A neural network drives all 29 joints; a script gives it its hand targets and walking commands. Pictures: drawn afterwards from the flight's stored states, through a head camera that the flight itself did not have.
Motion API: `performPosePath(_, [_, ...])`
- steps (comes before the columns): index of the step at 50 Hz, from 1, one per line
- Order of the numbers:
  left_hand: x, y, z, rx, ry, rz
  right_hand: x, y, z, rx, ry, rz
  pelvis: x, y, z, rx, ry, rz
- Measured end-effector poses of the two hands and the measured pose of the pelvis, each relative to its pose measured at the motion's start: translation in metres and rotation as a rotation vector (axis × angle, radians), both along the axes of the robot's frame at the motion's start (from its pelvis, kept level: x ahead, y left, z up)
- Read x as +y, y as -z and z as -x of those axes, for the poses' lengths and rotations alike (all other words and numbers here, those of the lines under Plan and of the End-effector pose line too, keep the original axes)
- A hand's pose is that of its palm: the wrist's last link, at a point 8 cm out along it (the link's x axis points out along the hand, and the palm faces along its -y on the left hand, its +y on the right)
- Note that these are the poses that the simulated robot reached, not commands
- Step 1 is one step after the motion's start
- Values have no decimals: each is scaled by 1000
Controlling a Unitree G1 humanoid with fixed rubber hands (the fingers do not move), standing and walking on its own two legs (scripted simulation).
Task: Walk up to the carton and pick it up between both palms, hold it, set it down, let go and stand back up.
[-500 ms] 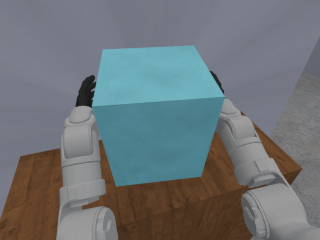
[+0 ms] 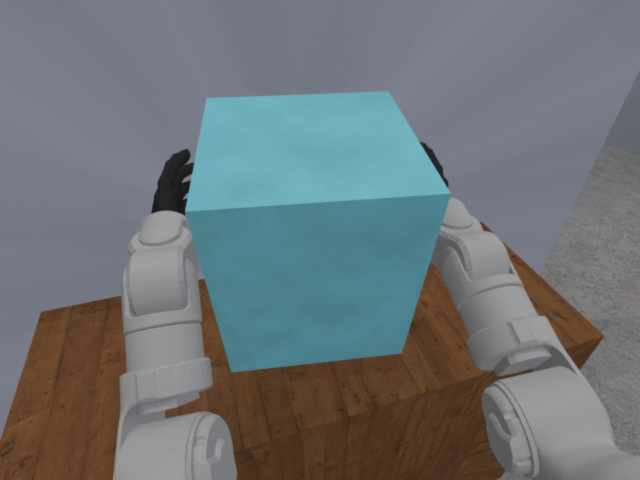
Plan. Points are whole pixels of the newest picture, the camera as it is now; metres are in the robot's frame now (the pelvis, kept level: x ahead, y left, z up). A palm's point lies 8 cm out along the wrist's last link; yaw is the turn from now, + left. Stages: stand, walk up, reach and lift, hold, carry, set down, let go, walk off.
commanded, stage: hold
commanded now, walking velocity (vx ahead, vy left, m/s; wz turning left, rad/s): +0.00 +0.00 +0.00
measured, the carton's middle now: (309, 232) +0.35 +0.00 +0.19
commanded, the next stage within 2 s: none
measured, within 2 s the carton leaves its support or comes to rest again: neither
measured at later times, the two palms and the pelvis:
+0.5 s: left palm (175, 219) +0.36 +0.15 +0.22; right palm (431, 203) +0.37 -0.15 +0.21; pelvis +0.00 +0.00 +0.00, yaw +0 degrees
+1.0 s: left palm (173, 217) +0.36 +0.16 +0.22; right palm (431, 201) +0.37 -0.15 +0.22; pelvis +0.00 +0.00 +0.00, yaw +0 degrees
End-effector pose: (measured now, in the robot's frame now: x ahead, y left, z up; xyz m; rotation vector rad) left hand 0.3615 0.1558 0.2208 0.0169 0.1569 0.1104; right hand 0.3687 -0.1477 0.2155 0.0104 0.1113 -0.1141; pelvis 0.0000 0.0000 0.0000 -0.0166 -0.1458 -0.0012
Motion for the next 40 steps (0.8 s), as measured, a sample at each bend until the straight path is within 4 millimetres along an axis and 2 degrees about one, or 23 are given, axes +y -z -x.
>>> performPosePath(40, [0,0,-2,1,-2,-6,0,1,-2,1,-1,-5,0,0,-2,4,-5,0])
